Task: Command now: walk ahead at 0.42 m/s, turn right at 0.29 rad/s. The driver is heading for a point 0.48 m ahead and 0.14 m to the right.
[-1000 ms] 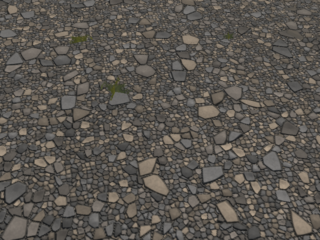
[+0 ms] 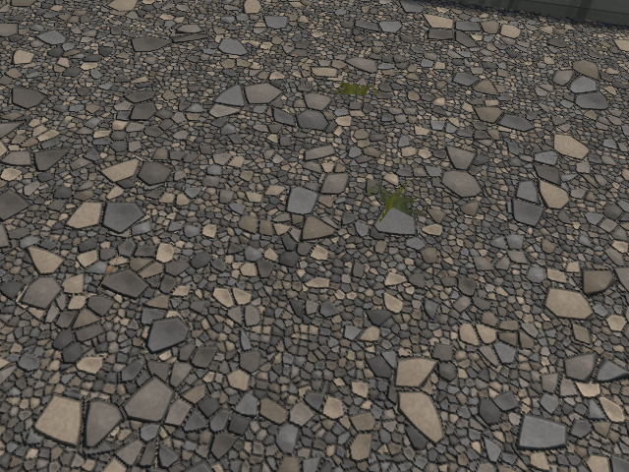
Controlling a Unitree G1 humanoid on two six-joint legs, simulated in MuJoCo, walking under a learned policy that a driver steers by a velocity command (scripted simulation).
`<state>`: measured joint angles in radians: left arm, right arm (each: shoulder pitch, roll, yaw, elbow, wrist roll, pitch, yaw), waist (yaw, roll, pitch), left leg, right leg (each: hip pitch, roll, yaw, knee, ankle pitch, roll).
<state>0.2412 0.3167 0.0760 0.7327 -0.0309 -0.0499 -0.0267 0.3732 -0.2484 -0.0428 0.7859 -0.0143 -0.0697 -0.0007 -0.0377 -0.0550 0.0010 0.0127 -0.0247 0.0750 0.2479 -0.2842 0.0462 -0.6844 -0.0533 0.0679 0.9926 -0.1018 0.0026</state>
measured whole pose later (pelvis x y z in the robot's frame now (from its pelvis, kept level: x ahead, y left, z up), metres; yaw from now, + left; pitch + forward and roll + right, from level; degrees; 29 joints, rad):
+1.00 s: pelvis +0.45 -0.04 -0.02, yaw -22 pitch -1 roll +1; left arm 0.23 0.26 0.03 0.78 0.02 0.04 0.03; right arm 0.16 -0.21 -0.01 0.74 -0.02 -0.02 0.01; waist 0.00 -0.02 0.05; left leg -0.36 -0.04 0.02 0.51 -0.14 0.04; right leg -0.27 -0.03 0.07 0.58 -0.29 0.04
